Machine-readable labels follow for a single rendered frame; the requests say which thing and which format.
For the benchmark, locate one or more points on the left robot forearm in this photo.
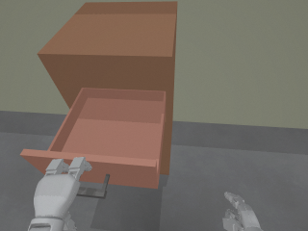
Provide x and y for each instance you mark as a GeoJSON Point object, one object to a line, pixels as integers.
{"type": "Point", "coordinates": [46, 223]}

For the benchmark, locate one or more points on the drawer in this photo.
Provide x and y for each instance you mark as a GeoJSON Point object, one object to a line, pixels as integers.
{"type": "Point", "coordinates": [120, 132]}

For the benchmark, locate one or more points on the cabinet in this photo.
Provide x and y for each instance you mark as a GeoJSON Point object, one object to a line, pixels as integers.
{"type": "Point", "coordinates": [117, 46]}

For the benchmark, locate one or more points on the handle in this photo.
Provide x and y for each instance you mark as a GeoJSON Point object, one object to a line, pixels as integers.
{"type": "Point", "coordinates": [93, 192]}

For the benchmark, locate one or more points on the robot left hand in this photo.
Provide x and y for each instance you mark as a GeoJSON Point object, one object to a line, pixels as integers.
{"type": "Point", "coordinates": [56, 191]}

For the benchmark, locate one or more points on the robot right hand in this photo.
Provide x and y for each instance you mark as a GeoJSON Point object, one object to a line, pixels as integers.
{"type": "Point", "coordinates": [245, 217]}

